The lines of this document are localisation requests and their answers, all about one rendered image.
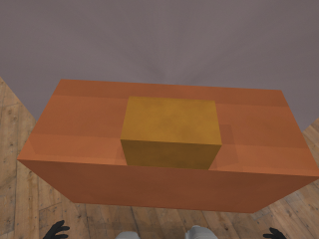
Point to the robot right thigh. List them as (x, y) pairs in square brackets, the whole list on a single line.
[(198, 232)]

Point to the robot left hand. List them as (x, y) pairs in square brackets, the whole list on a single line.
[(56, 228)]

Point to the robot right hand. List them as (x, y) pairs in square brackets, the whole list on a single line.
[(275, 234)]

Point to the carton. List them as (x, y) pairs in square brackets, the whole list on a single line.
[(170, 133)]

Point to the pedestal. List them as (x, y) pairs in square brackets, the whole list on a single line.
[(75, 146)]

